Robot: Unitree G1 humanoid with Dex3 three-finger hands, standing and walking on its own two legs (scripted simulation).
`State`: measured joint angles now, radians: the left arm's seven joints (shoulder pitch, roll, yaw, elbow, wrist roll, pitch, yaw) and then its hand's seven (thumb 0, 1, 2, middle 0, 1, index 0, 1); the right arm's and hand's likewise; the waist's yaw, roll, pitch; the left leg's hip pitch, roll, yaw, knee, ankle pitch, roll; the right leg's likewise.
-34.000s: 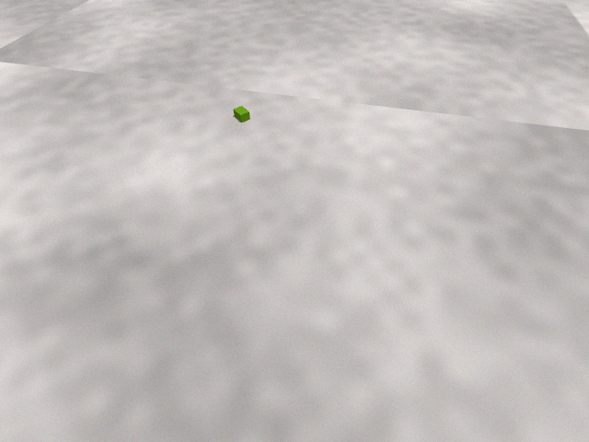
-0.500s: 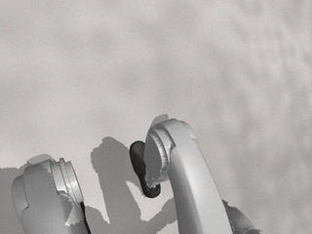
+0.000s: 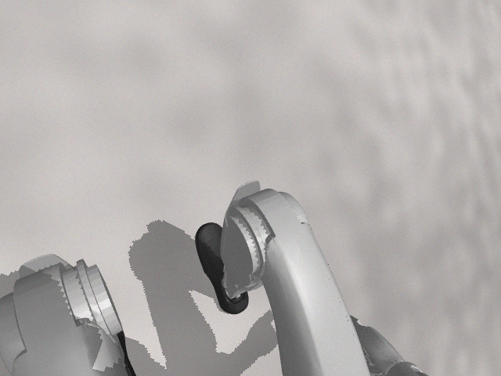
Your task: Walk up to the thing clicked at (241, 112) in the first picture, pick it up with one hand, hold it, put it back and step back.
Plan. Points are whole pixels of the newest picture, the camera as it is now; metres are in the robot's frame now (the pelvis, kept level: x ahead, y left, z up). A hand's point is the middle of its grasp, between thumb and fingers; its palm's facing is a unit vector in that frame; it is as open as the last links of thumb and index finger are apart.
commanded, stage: rest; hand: left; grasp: from above
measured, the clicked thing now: out of the picture +0.50 +0.36 -0.27
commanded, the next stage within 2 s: open in 0.38 s
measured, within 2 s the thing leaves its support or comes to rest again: rests again in 0.64 s
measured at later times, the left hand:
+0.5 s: hand out of the picture +0.49 +0.34 -0.24, palm faces -0.46 -0.11 -0.88, open 9.0 cm
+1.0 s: hand out of the picture +0.50 +0.35 -0.25, palm faces -0.47 -0.13 -0.87, open 10.9 cm
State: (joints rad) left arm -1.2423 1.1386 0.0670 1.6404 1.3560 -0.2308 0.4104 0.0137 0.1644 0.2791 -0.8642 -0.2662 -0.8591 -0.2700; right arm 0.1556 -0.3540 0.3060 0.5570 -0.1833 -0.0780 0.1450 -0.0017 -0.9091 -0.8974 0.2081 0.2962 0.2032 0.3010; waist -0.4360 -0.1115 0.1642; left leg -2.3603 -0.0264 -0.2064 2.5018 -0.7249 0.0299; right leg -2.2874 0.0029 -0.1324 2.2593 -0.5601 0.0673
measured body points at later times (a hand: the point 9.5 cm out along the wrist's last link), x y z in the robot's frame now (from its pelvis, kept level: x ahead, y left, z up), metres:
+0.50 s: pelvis +0.00 +0.00 +0.00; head +0.29 +0.13 +0.31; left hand +0.51 +0.35 -0.19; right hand +0.04 -0.26 -0.05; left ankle +0.06 +0.11 -0.28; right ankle +0.14 -0.13 -0.28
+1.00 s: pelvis +0.00 +0.00 +0.00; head +0.30 +0.13 +0.30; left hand +0.52 +0.35 -0.20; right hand +0.04 -0.26 -0.05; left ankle +0.06 +0.11 -0.28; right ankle +0.14 -0.13 -0.28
